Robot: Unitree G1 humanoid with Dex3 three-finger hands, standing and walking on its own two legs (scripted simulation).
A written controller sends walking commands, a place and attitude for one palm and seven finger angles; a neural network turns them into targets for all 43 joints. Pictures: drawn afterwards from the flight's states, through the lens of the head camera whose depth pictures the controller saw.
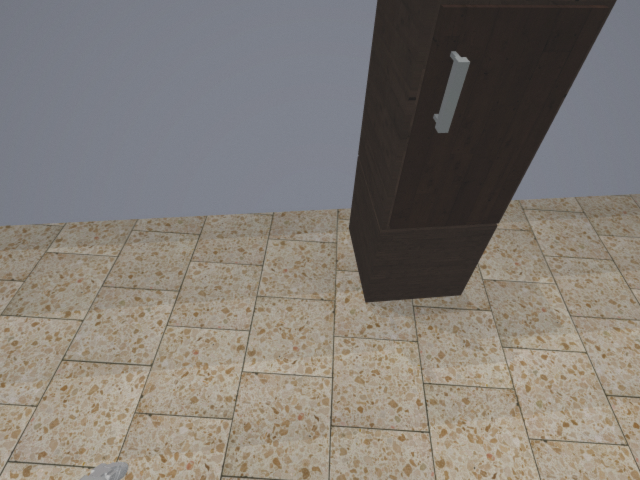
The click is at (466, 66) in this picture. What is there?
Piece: cupboard door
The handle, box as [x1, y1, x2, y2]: [433, 51, 469, 132]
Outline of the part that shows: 455,51 451,51 450,54 453,60 453,64 439,113 434,114 433,116 436,122 435,128 438,132 448,131 469,64 469,61 465,57 461,57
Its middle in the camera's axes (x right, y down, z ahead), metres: +0.27 -0.31 +0.82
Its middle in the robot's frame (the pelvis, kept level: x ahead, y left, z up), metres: +0.84 -0.22 +0.10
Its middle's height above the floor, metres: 0.86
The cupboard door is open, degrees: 0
